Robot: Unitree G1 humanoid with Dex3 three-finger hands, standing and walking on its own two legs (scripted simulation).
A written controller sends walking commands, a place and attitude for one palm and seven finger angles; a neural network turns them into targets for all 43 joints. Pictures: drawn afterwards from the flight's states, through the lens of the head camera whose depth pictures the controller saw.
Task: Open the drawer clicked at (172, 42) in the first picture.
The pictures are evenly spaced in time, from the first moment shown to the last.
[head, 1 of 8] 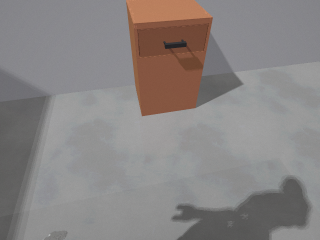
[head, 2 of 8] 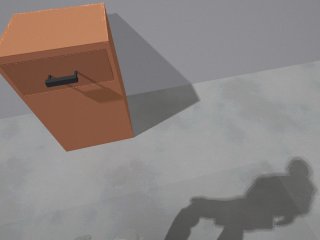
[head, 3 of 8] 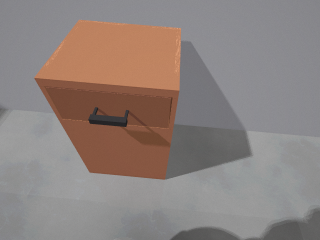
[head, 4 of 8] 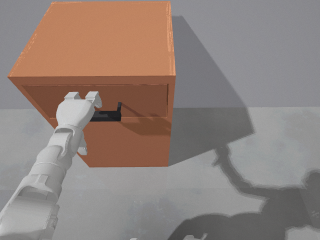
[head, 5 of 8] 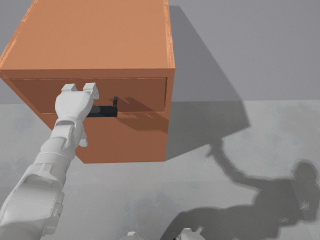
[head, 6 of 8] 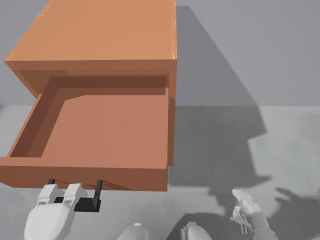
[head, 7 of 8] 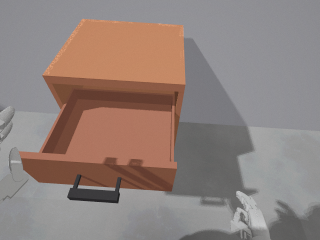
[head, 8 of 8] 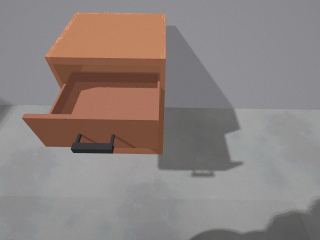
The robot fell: no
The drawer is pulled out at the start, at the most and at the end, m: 0.00 0.30 0.30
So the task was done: yes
